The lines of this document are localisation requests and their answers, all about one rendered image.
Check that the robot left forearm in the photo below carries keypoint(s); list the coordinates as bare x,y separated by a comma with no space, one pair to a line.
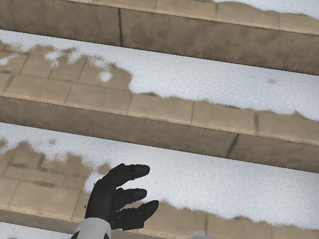
93,228

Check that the left robot hand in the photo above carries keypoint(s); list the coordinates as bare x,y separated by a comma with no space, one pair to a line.
106,200

